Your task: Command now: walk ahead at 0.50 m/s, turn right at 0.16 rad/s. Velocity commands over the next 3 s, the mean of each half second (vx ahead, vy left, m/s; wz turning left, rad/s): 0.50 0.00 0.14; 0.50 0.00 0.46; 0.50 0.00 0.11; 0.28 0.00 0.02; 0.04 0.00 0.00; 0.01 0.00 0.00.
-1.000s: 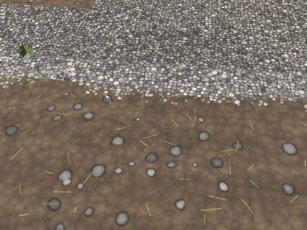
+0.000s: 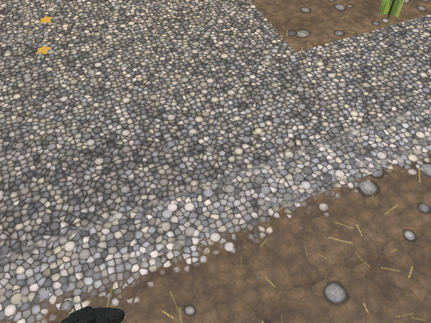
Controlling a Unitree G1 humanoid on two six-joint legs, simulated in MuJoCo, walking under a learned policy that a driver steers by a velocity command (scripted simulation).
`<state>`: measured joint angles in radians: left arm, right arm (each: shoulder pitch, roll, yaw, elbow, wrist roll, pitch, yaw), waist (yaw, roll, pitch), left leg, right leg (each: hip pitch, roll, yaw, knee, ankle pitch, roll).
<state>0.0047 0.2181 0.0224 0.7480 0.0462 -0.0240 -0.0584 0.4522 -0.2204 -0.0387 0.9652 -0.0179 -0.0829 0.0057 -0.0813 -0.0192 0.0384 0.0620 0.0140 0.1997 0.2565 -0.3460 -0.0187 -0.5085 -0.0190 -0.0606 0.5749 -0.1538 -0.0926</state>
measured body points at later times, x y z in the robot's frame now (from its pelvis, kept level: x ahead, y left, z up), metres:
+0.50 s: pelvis +0.26 -0.01 +0.00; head +0.29 -0.01 +0.45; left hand +0.19 +0.23 -0.14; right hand +0.45 -0.22 -0.12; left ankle +0.40 +0.11 -0.70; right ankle +0.12 -0.09 -0.73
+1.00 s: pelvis +0.52 +0.05 +0.01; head +0.55 +0.07 +0.45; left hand +0.61 +0.34 -0.10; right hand +0.62 -0.21 -0.12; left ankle +0.40 +0.08 -0.73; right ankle +0.73 -0.02 -0.69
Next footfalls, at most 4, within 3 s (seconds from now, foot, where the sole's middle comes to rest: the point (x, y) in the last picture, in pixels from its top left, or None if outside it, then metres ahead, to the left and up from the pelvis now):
0.04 right None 0.16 -0.09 -0.77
0.58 left None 0.44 0.09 -0.77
1.10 right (197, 225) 0.78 0.03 -0.77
1.64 left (115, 189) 0.96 0.32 -0.77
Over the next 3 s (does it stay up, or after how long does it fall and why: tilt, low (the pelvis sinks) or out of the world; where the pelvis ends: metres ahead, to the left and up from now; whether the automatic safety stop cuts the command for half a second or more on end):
stays up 0.97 0.23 0.01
